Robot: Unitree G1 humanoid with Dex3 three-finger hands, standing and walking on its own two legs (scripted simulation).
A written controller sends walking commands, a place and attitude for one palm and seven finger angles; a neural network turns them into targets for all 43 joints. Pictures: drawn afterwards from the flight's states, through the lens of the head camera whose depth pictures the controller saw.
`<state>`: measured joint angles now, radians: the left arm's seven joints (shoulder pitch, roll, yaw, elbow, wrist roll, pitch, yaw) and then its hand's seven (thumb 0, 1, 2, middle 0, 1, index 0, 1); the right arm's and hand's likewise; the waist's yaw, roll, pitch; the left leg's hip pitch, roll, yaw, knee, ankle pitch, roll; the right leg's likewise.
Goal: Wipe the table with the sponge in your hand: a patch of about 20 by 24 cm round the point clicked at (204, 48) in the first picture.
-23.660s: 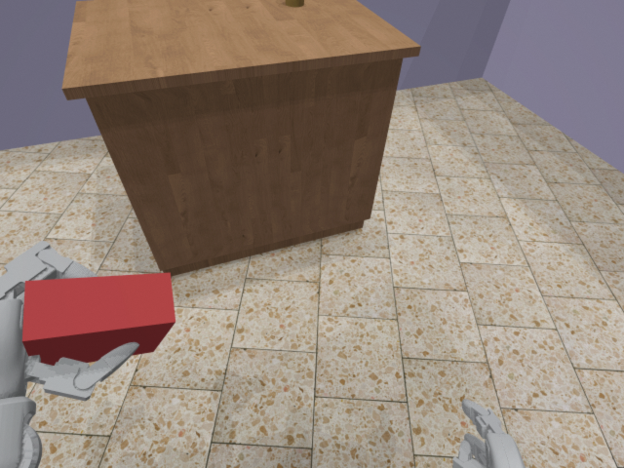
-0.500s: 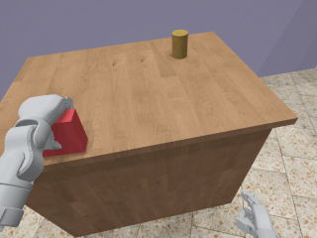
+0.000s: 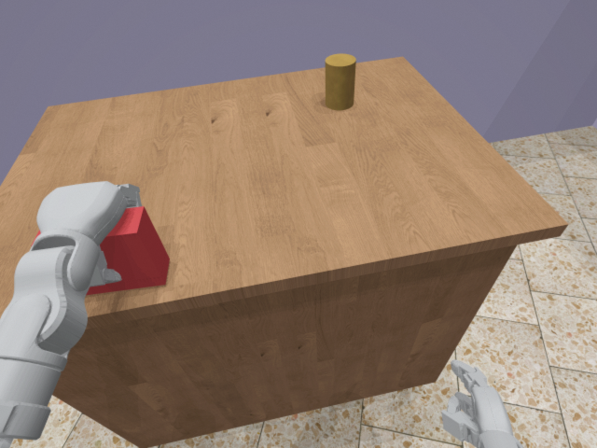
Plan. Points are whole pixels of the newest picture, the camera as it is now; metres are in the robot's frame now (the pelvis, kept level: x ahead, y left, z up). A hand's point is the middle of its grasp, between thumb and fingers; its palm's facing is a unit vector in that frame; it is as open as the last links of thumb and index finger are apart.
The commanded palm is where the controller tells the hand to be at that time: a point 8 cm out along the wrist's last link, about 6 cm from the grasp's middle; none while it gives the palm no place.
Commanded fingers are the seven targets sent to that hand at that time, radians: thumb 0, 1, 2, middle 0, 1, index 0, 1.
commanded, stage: lower the sponge onto the table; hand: left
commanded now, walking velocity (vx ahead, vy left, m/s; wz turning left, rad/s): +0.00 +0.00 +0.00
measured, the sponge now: (114, 261) +0.29 +0.31 +0.10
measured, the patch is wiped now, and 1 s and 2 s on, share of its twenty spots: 0.10 0.20 0.35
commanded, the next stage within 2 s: wipe forward along the first lane in 0.42 s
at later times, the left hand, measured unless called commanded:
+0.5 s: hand (97, 243) +0.30 +0.32 +0.13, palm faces -0.02 -0.02 -1.00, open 9.4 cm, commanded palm +0.27 +0.32 +0.19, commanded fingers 0.00 0.10 1.30 -1.20 -1.60 -1.20 -1.60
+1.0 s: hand (102, 217) +0.34 +0.34 +0.13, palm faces -0.10 +0.01 -0.99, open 9.4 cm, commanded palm +0.32 +0.34 +0.17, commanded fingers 0.00 0.10 1.30 -1.20 -1.60 -1.20 -1.60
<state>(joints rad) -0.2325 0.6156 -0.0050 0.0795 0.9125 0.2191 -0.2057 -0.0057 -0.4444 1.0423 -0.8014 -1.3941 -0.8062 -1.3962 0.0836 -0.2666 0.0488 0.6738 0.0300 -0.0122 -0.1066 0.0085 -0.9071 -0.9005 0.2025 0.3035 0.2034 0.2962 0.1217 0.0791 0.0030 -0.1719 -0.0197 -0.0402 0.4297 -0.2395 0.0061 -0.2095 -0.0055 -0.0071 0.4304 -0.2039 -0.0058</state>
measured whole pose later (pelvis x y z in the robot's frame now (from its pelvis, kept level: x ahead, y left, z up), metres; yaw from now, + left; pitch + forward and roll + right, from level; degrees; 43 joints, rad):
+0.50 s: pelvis +0.00 +0.00 +0.00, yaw +0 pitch +0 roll +0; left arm -0.22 0.61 0.01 0.12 0.92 0.26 -0.17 -0.01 -0.44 1.04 -0.80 -1.40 -0.81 -1.40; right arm 0.08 -0.27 0.05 0.68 0.04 0.01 -0.10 0.01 -0.91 -0.90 0.20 0.30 0.20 0.30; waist 0.12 0.08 -0.01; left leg -0.18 -0.01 -0.05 0.44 -0.25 0.00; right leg -0.21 0.00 -0.01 0.43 -0.21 -0.01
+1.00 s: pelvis +0.00 -0.01 +0.00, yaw +0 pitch +3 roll +0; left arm -0.49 0.66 0.04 0.51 0.97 0.16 -0.17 0.01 -0.47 1.07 -0.81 -1.38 -0.81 -1.40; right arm 0.16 -0.30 0.02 0.70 0.05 0.03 -0.13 0.01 -0.91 -0.90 0.20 0.30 0.20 0.30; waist 0.07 0.07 -0.03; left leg -0.28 -0.01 -0.05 0.48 -0.25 -0.01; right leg -0.31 0.01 -0.02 0.48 -0.21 -0.02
